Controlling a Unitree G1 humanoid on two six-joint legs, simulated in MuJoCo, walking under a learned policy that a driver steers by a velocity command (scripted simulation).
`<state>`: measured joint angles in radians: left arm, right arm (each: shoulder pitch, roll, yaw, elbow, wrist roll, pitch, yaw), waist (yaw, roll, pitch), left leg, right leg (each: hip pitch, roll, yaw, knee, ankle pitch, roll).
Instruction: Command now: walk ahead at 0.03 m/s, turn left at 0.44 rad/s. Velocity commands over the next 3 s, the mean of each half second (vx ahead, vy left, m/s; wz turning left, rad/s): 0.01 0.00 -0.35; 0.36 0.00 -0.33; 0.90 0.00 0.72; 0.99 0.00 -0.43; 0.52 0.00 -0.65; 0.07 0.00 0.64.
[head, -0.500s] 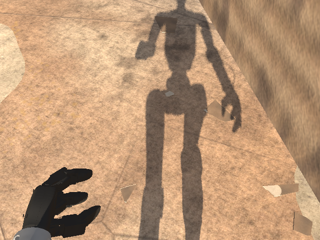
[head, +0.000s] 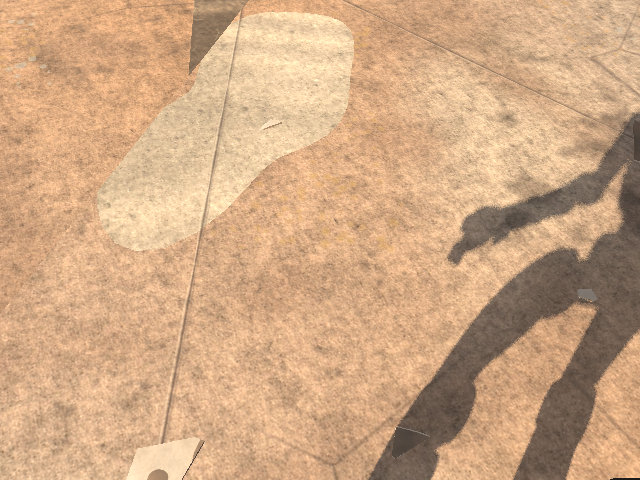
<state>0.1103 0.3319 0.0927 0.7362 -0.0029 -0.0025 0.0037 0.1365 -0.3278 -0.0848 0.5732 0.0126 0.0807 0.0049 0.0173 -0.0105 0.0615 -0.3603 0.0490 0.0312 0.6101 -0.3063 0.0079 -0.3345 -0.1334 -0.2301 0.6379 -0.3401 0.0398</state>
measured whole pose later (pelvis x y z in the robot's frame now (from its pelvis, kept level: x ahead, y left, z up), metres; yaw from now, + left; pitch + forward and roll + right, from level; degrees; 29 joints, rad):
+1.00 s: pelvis +0.15 -0.04 +0.00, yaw -24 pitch +3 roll +0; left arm 0.27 0.29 0.05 0.67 0.05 -0.03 -0.01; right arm 0.27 -0.31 -0.07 0.75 -0.03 -0.04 0.05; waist -0.03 -0.05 -0.07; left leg -0.33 -0.04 0.04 0.58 -0.31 0.08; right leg -0.20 0.01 0.06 0.68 -0.44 -0.03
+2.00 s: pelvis +0.96 -0.12 +0.01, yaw -16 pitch +1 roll +2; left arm 0.18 0.34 0.07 0.75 0.02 0.00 -0.06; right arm 0.42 -0.31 -0.05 0.85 -0.03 -0.10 0.00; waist -0.04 -0.05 0.00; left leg -0.02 0.01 0.18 0.35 -0.31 0.00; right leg -0.72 -0.07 -0.03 1.20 -0.17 -0.08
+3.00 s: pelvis +1.46 -0.33 +0.01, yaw -14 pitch +2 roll -2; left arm 0.05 0.27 0.06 0.72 -0.01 0.00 0.02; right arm 0.20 -0.32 -0.09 0.55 0.02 0.06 -0.05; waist -0.03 0.01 0.07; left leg -0.39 -0.18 -0.29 0.47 -0.08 0.05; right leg -0.47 0.08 0.21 0.72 -0.31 0.07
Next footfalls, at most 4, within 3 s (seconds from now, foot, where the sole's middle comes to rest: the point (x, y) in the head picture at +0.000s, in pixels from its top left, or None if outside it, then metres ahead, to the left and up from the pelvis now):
0.40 right None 0.04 -0.12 -0.76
0.98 left None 0.22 0.03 -0.76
1.38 right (445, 416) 0.58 -0.26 -0.76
1.76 left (326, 272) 0.93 0.00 -0.76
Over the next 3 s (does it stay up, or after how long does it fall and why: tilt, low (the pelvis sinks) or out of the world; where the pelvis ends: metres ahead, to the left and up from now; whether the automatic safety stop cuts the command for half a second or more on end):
stays up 1.46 -0.33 0.01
